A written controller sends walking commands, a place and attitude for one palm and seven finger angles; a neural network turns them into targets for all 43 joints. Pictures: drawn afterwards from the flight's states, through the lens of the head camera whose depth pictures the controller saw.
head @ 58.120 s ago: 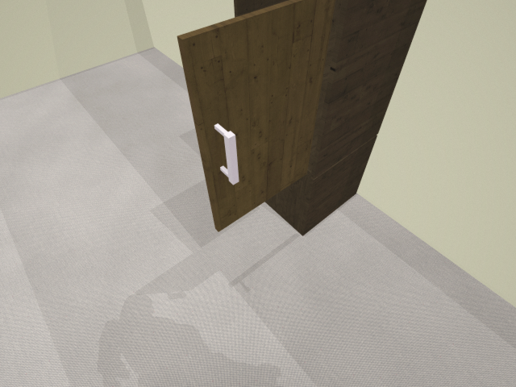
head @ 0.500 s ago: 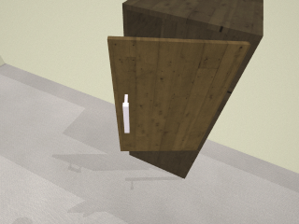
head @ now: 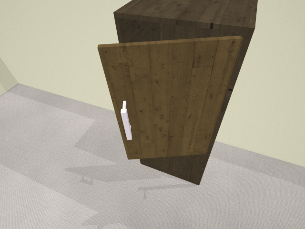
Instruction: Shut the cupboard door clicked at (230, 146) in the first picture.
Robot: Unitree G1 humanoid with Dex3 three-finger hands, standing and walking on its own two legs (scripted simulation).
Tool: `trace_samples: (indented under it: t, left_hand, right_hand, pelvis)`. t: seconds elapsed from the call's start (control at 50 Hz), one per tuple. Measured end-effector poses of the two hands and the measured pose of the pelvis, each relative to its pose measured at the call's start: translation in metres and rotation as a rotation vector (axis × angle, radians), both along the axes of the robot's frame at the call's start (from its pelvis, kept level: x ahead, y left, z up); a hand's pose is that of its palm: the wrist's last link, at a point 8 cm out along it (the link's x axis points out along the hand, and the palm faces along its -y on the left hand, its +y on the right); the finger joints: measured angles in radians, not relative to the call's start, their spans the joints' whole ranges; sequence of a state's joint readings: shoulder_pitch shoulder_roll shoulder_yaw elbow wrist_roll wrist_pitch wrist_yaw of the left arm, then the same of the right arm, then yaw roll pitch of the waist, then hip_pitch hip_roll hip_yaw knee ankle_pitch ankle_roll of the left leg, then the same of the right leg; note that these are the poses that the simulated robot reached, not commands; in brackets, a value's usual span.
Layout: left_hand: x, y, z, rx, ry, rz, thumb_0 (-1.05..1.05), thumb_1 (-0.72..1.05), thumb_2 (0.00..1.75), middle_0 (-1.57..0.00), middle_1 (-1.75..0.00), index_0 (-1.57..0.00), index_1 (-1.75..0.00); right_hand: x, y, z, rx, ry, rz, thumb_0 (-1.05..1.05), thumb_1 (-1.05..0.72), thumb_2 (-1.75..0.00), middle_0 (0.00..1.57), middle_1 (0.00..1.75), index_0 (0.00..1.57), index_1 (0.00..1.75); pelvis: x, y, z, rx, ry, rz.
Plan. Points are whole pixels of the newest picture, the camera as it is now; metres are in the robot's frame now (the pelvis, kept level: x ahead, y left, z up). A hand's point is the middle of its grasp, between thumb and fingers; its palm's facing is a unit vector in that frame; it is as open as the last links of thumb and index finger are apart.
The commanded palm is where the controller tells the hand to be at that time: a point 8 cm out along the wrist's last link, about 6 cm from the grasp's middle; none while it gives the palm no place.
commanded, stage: look again from close up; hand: left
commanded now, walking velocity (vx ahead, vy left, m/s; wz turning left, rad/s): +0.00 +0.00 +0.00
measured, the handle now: (127, 121) +0.48 +0.13 -0.02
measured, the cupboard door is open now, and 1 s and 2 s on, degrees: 26 26 26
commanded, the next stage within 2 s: raise the hand and make a fist in 0.12 s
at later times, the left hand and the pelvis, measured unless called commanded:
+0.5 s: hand (100, 208) +0.18 +0.15 -0.02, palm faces +0.15 -0.99 -0.02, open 6.8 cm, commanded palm +0.10 +0.21 -0.06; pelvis -0.03 -0.04 -0.06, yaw +2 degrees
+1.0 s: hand (92, 217) +0.17 +0.17 -0.05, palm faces +0.10 -0.99 -0.03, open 4.4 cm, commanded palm +0.13 +0.23 -0.04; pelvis -0.04 -0.02 -0.10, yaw +2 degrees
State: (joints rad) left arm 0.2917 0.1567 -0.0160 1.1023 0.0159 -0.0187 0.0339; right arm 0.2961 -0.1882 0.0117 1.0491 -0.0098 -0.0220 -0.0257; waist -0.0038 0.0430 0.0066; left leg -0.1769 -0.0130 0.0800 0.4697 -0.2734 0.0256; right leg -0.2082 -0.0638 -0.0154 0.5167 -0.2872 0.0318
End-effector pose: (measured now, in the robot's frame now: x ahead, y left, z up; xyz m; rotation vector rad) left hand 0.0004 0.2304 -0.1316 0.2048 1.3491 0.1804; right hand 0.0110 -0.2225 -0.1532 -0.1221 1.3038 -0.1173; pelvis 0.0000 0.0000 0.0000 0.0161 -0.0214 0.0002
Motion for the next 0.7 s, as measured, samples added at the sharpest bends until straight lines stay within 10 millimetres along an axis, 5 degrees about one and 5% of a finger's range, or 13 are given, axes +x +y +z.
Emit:
trace_samples:
  t: [0.26, 0.36, 0.44, 0.52, 0.62, 0.7]
  left_hand:
    - [0.03, -0.019, 0.003, -0.02, -0.087, 0.044, 0.01, 0.9, 0.9, -0.2, -0.3, -0.21, -0.3]
    - [0.122, -0.017, 0.088, 0.024, -0.777, 0.072, 0.02, 0.91, 0.9, -0.22, -0.32, -0.22, -0.32]
    - [0.158, -0.024, 0.121, -0.032, -1.212, 0.03, 0.01, 0.91, 0.9, -0.25, -0.36, -0.26, -0.36]
    - [0.144, -0.031, 0.107, -0.092, -1.435, -0.101, 0.0, 0.9, 0.9, -0.31, -0.42, -0.31, -0.42]
    - [0.104, -0.023, 0.059, -0.13, -1.309, -0.06, 0.01, 0.9, 0.9, -0.39, -0.51, -0.4, -0.51]
    - [0.089, -0.015, 0.06, -0.077, -1.301, -0.035, 0.01, 0.9, 0.9, -0.47, -0.59, -0.47, -0.59]
  right_hand:
    - [0.003, -0.025, 0.006, -0.03, 0.004, 0.004, 0.0, -0.91, -0.9, 0.2, 0.3, 0.2, 0.3]
    - [0.046, -0.047, 0.024, -0.098, -0.353, 0.005, 0.01, -0.91, -0.9, 0.2, 0.3, 0.2, 0.3]
    - [0.094, -0.064, 0.034, -0.121, -0.586, 0.059, 0.01, -0.91, -0.9, 0.2, 0.3, 0.2, 0.3]
    - [0.139, -0.074, 0.035, -0.149, -0.757, 0.139, 0.01, -0.91, -0.9, 0.2, 0.3, 0.2, 0.3]
    - [0.178, -0.065, 0.027, -0.155, -0.871, 0.198, 0.01, -0.91, -0.9, 0.19, 0.3, 0.2, 0.3]
    - [0.186, -0.041, 0.013, -0.124, -0.88, 0.236, 0.01, -0.91, -0.9, 0.19, 0.3, 0.2, 0.3]
  pelvis:
    - [-0.001, -0.022, 0.0, -0.007, 0.0, -0.004]
    - [-0.008, -0.027, -0.01, -0.005, 0.037, 0.036]
    - [-0.022, -0.034, -0.032, 0.004, 0.131, 0.037]
    - [-0.037, -0.041, -0.068, 0.01, 0.213, 0.028]
    - [-0.047, -0.042, -0.102, -0.004, 0.25, 0.043]
    - [-0.049, -0.041, -0.113, -0.035, 0.262, 0.056]
